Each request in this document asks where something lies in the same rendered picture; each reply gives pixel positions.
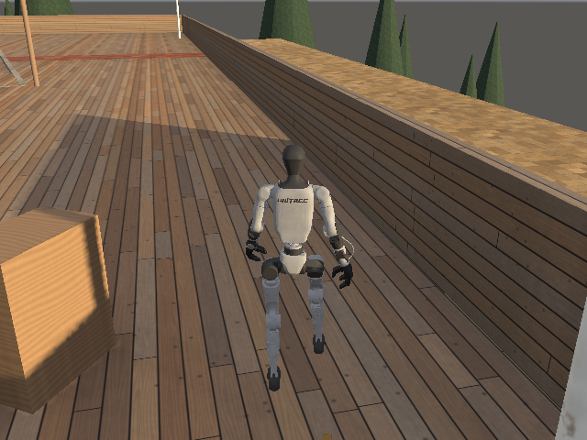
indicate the robot left upper arm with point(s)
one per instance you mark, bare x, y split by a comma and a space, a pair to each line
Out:
264, 194

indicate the robot left shin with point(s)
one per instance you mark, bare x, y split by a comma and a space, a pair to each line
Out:
273, 346

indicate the robot shin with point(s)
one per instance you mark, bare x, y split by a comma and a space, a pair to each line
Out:
317, 312
273, 346

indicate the robot right shin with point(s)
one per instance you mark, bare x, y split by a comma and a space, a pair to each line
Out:
317, 312

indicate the right robot forearm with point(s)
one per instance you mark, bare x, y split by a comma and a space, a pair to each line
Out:
339, 248

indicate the robot right upper arm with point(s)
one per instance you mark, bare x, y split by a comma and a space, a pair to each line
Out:
322, 194

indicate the left robot forearm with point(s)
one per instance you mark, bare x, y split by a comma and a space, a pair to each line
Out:
252, 237

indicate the left robot hand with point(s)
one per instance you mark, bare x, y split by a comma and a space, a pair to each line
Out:
258, 249

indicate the right robot hand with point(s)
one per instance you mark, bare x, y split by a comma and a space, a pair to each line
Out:
348, 274

